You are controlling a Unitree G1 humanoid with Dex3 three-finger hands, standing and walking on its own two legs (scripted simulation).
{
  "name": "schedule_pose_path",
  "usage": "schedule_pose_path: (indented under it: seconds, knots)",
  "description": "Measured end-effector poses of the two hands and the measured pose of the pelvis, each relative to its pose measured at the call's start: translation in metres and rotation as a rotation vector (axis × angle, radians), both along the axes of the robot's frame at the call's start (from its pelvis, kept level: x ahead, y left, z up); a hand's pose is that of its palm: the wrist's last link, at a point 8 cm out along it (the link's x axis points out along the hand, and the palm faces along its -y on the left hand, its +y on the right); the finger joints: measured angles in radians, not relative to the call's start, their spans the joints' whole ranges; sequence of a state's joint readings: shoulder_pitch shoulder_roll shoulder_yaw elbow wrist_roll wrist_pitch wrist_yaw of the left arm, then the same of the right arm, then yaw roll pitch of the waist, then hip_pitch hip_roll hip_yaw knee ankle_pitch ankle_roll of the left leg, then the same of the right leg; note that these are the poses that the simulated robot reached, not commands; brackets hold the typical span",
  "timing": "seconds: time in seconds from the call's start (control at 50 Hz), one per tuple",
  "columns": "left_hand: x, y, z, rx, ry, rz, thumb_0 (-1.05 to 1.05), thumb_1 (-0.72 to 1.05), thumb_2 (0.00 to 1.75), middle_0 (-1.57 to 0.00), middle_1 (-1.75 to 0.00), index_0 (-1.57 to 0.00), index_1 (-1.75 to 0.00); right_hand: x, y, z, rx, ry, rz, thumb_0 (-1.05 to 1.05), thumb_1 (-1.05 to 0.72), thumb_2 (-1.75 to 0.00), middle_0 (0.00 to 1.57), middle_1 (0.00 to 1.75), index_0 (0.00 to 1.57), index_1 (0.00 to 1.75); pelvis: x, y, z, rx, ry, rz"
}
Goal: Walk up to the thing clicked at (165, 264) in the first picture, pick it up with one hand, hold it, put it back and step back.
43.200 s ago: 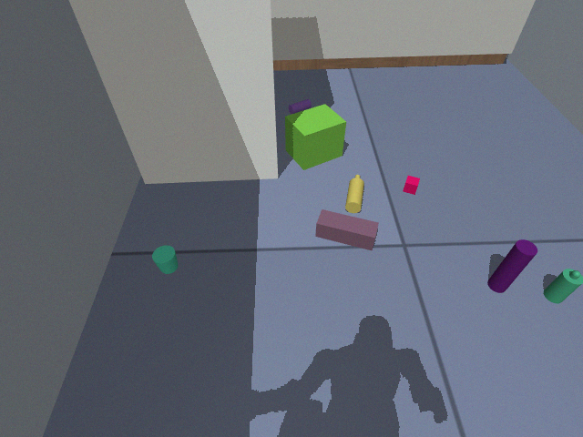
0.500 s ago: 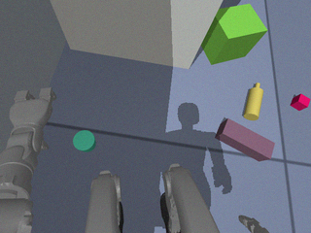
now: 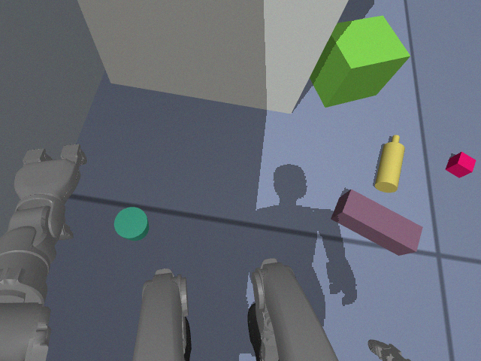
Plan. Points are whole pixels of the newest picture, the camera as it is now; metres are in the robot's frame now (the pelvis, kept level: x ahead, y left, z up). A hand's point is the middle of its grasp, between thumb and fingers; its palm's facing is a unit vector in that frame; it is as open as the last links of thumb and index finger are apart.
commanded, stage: withdraw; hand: left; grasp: from above
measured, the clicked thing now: (134, 225) +0.45 +0.23 -0.48
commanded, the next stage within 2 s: go down in 0.06 s
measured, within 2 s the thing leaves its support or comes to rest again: neither
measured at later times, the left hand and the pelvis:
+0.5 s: hand (59, 197) +0.42 +0.28 -0.11, palm faces -0.38 -0.04 -0.92, open 14.4 cm; pelvis +0.00 +0.00 +0.01, yaw +0 degrees
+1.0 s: hand (56, 192) +0.42 +0.28 -0.10, palm faces -0.43 -0.04 -0.90, open 14.3 cm; pelvis +0.00 +0.00 +0.02, yaw +0 degrees
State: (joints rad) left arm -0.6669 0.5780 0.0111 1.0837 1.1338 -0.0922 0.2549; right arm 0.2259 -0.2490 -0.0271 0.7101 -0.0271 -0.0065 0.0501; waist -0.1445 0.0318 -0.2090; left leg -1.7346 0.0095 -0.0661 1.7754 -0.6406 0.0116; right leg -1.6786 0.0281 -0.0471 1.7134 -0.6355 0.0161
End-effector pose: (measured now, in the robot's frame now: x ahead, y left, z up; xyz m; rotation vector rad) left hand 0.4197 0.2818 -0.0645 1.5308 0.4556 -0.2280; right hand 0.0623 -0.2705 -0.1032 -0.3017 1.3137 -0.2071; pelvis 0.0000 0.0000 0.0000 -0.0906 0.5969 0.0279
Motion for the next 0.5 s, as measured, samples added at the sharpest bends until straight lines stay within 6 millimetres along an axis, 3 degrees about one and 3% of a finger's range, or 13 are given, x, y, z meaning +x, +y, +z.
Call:
schedule_pose_path:
  seconds: [0.16,0.38,0.5]
  knots:
    - [0.000,-0.001,0.019,0.009,-0.039,0.015,0.00,-0.58,1.01,-0.08,-1.00,-0.07,-1.02,0.007,0.003,0.007,0.000,-0.017,0.007,0.00,-0.91,-0.90,0.20,0.29,0.20,0.30,-0.002,0.001,0.010,0.001,-0.020,0.002]
    - [0.004,-0.005,0.006,-0.003,-0.007,-0.025,0.00,-0.57,0.95,-0.10,-1.00,-0.10,-1.01,-0.005,0.000,0.004,-0.006,-0.007,-0.008,0.00,-0.91,-0.90,0.20,0.29,0.20,0.30,-0.003,0.002,0.000,-0.005,-0.007,0.000]
    - [0.000,-0.003,0.017,0.008,-0.042,0.008,0.00,-0.57,0.98,-0.09,-1.00,-0.08,-1.02,-0.007,0.004,0.004,0.006,0.010,-0.020,0.00,-0.91,-0.90,0.20,0.29,0.20,0.30,-0.004,0.002,0.007,0.003,-0.022,0.000]
